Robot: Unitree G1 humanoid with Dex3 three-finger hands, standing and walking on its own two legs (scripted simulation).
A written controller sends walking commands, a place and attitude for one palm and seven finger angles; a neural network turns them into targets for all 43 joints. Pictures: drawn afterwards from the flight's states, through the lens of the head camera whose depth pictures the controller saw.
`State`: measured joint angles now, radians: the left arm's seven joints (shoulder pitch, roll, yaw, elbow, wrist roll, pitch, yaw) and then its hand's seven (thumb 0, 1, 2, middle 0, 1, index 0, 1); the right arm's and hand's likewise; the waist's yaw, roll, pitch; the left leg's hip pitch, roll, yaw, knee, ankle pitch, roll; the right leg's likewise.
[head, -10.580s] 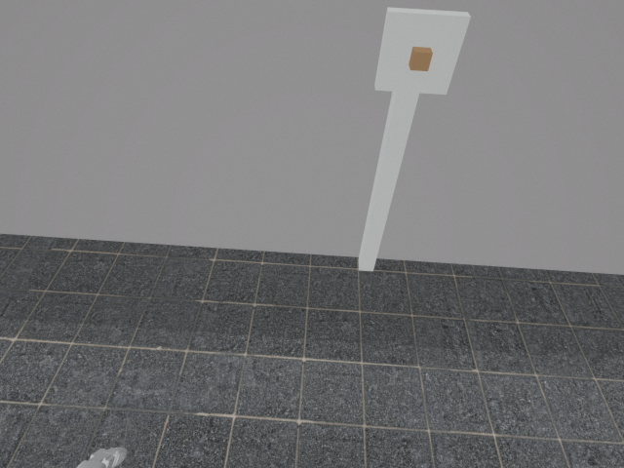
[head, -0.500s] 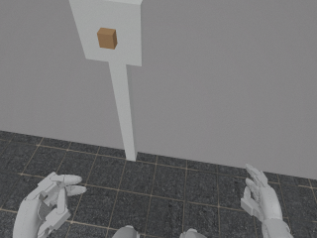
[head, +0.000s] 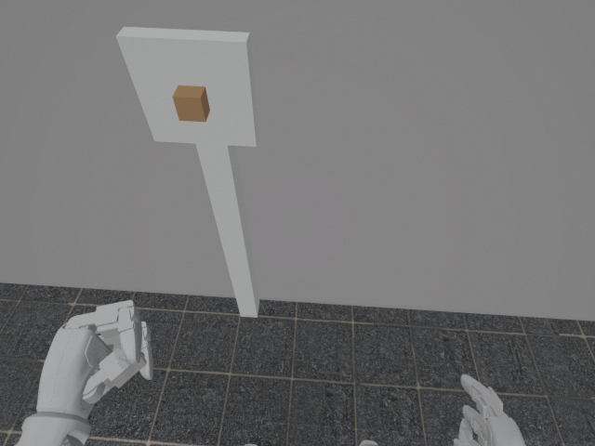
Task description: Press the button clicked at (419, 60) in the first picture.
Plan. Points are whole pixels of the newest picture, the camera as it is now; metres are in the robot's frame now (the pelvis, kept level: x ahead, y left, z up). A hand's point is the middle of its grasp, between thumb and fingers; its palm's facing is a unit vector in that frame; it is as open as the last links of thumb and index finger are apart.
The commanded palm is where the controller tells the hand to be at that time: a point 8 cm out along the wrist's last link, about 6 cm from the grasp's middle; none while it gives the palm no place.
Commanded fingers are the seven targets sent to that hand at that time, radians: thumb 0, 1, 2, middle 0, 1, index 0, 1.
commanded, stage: raise the hand and make a fist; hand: left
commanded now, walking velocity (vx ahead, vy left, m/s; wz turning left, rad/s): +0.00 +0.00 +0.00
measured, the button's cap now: (192, 102) +0.56 +0.20 +0.15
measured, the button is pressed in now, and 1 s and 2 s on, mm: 0 0 0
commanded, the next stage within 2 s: aim a knuckle at the button in 0.96 s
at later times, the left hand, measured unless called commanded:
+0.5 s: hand (109, 290) +0.25 +0.22 +0.14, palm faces +0.04 -1.00 -0.08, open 3.1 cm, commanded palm +0.22 +0.27 +0.15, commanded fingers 0.00 0.90 0.90 -1.30 -1.50 -1.30 -1.50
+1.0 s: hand (123, 287) +0.25 +0.20 +0.15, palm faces +0.05 -1.00 -0.07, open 3.1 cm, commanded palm +0.21 +0.25 +0.15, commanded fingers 0.00 0.90 0.90 -1.30 -1.50 -1.30 -1.50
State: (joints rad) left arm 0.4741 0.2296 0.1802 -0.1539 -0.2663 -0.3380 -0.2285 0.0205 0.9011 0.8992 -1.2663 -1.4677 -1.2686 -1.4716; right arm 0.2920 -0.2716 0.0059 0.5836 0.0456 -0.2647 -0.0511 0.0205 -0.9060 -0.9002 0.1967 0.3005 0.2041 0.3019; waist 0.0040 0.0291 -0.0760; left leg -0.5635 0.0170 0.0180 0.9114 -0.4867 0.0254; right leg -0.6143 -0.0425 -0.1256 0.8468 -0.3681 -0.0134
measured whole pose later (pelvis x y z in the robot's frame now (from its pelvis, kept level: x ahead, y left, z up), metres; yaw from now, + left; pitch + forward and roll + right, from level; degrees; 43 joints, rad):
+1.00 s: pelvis +0.01 -0.01 +0.03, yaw +0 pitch +0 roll -1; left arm 0.23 0.26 0.25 -0.12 -0.28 -0.05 -0.27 0.02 0.90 0.90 -1.30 -1.50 -1.30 -1.50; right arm 0.25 -0.25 0.07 0.62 0.05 -0.27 -0.07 0.02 -0.91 -0.90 0.20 0.30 0.20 0.30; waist 0.04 0.04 -0.03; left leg -0.24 0.02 0.02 0.61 -0.37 0.01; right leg -0.30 -0.02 -0.12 0.57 -0.27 -0.02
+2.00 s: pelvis +0.01 +0.00 +0.03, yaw -2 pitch +6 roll +0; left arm -0.52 0.34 0.30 0.71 -0.19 -0.20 -0.24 0.02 0.90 0.90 -1.30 -1.50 -1.30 -1.50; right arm 0.29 -0.26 0.06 0.66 0.04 -0.14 -0.07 0.02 -0.91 -0.90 0.20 0.30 0.21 0.30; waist -0.04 0.01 -0.03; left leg -0.39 0.01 0.06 0.66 -0.37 0.02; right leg -0.48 -0.03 -0.09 0.63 -0.26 -0.01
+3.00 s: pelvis +0.00 +0.00 +0.02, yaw -2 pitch +10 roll -1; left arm -0.74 0.38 0.33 1.03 -0.13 -0.34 -0.21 0.02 0.90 0.90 -1.30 -1.50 -1.30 -1.50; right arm 0.32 -0.27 0.04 0.62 0.03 -0.02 -0.03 0.01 -0.91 -0.90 0.20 0.30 0.21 0.30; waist -0.08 0.01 -0.06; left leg -0.52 0.02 0.06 0.74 -0.40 0.02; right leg -0.60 -0.02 -0.08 0.69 -0.27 -0.02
